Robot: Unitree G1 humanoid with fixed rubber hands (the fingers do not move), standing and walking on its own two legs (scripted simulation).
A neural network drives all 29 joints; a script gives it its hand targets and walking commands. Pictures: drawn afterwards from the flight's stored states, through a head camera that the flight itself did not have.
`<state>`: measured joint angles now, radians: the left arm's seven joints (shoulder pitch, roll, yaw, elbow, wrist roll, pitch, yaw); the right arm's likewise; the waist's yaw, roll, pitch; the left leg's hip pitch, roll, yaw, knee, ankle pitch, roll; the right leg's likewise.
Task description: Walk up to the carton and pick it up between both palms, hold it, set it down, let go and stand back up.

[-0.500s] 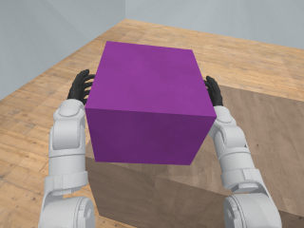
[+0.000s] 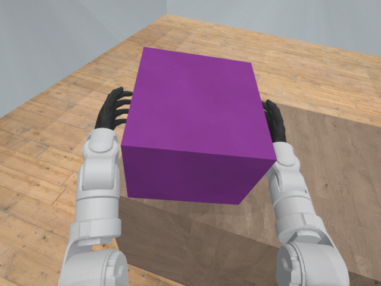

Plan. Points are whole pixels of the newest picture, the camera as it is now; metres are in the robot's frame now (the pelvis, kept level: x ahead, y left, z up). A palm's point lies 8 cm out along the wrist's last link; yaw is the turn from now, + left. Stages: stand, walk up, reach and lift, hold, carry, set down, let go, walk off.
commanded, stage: set down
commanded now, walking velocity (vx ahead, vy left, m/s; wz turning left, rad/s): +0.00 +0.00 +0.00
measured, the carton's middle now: (192, 127) +0.41 -0.01 +0.14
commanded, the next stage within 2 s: none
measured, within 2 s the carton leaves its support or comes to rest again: neither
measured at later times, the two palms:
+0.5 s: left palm (111, 138) +0.37 +0.16 +0.13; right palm (267, 141) +0.38 -0.19 +0.13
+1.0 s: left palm (133, 147) +0.38 +0.12 +0.10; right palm (278, 144) +0.39 -0.23 +0.10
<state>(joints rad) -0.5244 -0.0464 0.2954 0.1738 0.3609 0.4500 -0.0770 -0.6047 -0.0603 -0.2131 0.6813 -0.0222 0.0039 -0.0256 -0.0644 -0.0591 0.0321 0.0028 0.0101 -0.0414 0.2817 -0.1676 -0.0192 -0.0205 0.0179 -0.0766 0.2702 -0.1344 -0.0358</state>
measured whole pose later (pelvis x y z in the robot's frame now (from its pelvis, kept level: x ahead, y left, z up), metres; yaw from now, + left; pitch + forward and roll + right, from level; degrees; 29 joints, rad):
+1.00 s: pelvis +0.00 -0.01 +0.00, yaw -2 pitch +2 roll +0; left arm -0.52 -0.11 0.27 0.43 0.26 0.26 0.12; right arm -0.71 -0.15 -0.32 0.96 -0.09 -0.18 0.11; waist -0.02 -0.01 -0.02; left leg -0.17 0.04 0.00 0.28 -0.15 -0.04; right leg -0.21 0.04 -0.07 0.27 -0.11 -0.06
